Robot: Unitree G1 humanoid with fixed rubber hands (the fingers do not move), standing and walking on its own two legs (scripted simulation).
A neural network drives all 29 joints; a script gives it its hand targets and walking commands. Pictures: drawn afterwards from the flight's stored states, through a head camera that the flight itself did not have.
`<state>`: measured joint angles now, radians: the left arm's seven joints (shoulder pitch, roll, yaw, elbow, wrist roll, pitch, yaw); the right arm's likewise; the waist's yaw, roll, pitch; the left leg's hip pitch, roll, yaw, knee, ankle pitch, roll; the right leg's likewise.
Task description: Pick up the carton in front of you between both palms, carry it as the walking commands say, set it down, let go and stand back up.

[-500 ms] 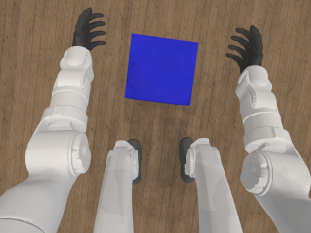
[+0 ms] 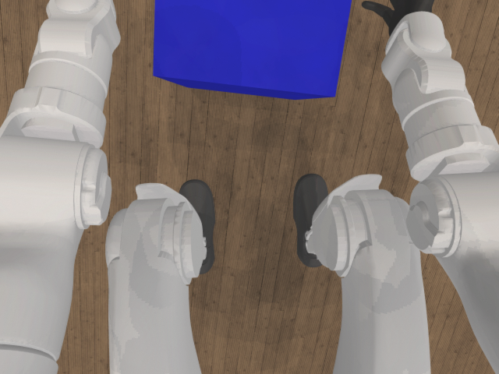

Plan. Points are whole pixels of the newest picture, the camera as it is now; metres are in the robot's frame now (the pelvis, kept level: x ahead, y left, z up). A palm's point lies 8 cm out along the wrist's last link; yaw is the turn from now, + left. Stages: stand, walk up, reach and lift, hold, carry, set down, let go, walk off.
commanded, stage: reach and lift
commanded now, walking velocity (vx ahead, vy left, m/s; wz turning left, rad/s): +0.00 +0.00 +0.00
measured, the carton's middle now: (250, 20) +0.53 +0.02 -0.26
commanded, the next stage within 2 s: none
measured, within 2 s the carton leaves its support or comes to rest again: leaves its support in 0.90 s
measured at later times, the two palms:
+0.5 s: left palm out of the picture +0.55 +0.18 -0.19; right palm (393, 9) +0.53 -0.16 -0.19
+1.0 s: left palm out of the picture +0.55 +0.16 -0.17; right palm out of the picture +0.54 -0.14 -0.15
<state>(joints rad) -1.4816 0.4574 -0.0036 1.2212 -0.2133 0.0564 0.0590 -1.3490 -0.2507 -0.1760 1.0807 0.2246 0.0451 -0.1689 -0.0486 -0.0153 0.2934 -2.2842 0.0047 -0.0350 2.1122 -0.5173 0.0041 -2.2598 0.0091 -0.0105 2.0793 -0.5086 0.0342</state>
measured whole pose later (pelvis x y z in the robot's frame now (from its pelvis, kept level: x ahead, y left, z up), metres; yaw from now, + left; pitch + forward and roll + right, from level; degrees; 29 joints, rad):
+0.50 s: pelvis +0.01 +0.00 -0.01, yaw +0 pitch +39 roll -3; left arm -1.48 0.42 -0.05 1.24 -0.23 0.02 0.07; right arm -1.38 -0.25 -0.11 1.14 0.27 0.00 -0.17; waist -0.04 -0.02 0.31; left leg -2.30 0.01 -0.03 2.17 -0.55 0.01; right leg -2.28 0.02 0.00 2.14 -0.53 0.04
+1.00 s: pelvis +0.01 +0.00 -0.03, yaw +1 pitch +38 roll -3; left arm -1.39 0.31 0.02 1.05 -0.13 0.17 0.14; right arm -1.32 -0.17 -0.27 0.95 0.15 0.17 -0.19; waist -0.04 -0.05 0.23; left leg -2.33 -0.01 -0.03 2.21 -0.55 0.00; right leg -2.30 0.06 0.02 2.18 -0.52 0.07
